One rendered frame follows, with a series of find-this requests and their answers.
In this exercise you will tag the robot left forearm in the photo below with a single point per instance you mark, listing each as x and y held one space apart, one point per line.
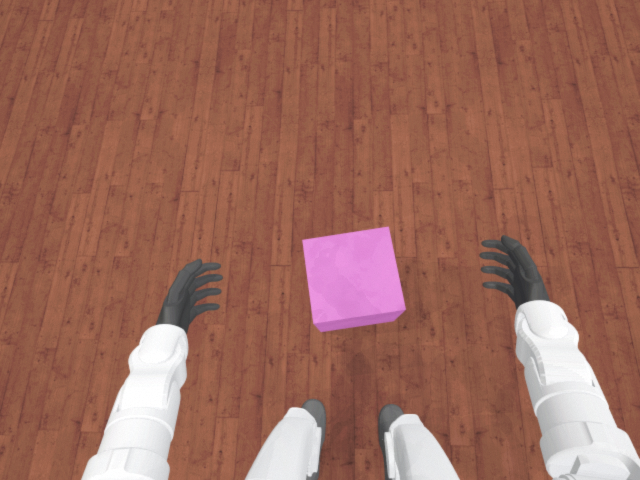
141 425

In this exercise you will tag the robot right forearm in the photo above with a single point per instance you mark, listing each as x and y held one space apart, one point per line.
579 434

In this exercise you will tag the left robot shin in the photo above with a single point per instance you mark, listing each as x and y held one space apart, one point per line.
301 413

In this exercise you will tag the left robot hand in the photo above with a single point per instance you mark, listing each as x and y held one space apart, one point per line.
178 307

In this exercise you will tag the right robot shin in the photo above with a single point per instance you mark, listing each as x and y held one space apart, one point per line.
406 419

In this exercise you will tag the right robot hand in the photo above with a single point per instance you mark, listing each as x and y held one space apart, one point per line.
526 283

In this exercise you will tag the carton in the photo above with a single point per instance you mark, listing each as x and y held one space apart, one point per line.
353 279

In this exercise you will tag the robot shin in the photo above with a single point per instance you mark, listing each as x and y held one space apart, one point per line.
301 413
406 419

